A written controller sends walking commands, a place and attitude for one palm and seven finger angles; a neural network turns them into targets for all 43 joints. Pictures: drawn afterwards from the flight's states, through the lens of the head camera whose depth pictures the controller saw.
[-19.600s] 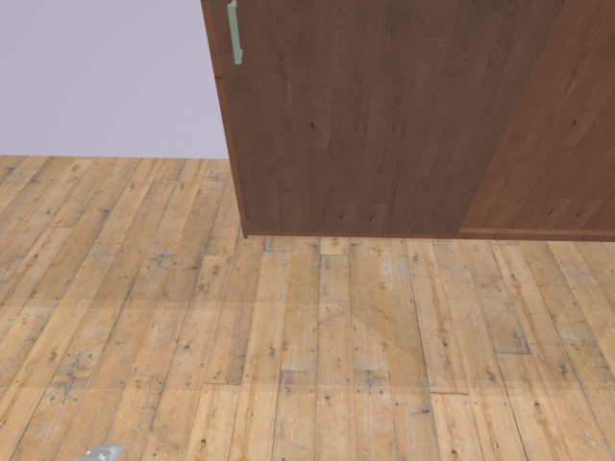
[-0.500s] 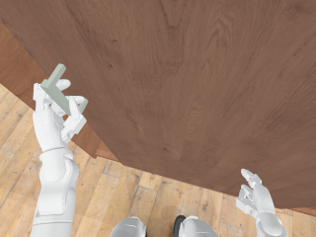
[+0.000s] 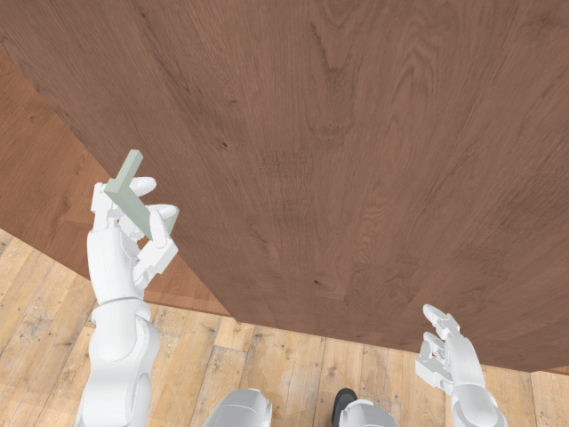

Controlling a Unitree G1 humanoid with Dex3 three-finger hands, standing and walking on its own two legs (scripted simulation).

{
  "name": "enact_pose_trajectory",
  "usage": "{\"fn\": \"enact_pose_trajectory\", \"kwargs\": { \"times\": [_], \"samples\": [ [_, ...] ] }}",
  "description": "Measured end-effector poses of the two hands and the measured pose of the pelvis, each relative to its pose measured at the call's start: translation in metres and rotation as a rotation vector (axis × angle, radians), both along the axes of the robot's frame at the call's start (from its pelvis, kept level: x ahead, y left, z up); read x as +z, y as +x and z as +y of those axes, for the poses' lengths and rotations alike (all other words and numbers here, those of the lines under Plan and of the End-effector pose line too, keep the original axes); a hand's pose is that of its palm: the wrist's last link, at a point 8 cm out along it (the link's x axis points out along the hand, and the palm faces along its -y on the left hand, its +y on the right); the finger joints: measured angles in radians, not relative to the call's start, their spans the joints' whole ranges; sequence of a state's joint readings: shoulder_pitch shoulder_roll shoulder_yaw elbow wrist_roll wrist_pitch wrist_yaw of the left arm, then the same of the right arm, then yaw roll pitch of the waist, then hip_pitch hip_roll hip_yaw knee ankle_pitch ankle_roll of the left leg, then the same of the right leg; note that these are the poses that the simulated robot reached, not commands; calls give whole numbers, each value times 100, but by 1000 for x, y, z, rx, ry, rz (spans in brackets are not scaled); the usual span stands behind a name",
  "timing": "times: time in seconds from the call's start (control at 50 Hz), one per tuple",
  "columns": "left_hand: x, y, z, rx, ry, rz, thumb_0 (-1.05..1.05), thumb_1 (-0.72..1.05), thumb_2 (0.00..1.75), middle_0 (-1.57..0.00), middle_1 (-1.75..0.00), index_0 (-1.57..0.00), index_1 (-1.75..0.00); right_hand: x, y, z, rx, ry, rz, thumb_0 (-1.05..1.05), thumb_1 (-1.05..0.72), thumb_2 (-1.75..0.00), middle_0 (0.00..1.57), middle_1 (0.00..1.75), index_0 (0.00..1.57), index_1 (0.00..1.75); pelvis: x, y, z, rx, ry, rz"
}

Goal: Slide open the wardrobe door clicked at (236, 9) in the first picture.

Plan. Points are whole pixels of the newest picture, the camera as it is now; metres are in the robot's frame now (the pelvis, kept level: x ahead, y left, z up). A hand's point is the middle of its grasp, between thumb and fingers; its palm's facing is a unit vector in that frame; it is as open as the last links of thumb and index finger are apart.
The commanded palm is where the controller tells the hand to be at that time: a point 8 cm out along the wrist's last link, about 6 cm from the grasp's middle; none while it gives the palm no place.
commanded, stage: step sideways, sliding the door along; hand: left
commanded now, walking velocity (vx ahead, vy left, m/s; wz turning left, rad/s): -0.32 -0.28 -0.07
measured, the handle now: (149, 204) +0.34 +0.22 +0.10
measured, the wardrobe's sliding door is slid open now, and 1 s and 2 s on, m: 0.39 0.55 0.55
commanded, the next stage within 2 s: stop walking and hold the door there in 0.78 s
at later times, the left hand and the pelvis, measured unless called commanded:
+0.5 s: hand (296, 265) +0.28 +0.03 +0.10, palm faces +0.22 -0.97 -0.12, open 6.0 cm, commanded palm +0.25 +0.00 +0.10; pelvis -0.08 -0.14 -0.01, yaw -6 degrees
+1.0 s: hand (298, 262) +0.28 +0.02 +0.10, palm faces +0.42 -0.88 -0.23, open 6.3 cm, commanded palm +0.24 +0.05 +0.08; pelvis -0.10 -0.26 +0.00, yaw -4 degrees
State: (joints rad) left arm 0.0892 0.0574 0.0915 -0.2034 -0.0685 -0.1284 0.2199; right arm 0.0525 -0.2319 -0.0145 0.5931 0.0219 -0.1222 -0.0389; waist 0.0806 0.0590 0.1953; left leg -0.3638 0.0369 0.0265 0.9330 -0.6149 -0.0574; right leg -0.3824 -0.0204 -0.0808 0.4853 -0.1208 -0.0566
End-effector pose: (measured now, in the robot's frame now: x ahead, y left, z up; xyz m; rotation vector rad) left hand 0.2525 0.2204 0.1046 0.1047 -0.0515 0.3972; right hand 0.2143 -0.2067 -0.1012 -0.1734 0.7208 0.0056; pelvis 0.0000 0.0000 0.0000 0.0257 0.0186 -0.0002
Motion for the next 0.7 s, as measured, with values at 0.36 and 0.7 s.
{"fn": "enact_pose_trajectory", "kwargs": {
  "times": [0.36, 0.7],
  "samples": [
    [3, -2, -127, -405, -22, 8, 3, 80, 85, -35, -137, -25, -136, 32, -123, -82, -118, -57, 68, 1, -91, -90, 20, 30, 20, 30, 12, -58, -67, -102, -119, -23],
    [2, -8, -160, -21, -32, -13, 3, 84, 88, -31, -127, -13, -135, -22, -186, -226, -167, -144, 218, 1, -91, -90, 20, 30, 19, 30, -11, -106, -171, -26, -50, -3]
  ]
}}
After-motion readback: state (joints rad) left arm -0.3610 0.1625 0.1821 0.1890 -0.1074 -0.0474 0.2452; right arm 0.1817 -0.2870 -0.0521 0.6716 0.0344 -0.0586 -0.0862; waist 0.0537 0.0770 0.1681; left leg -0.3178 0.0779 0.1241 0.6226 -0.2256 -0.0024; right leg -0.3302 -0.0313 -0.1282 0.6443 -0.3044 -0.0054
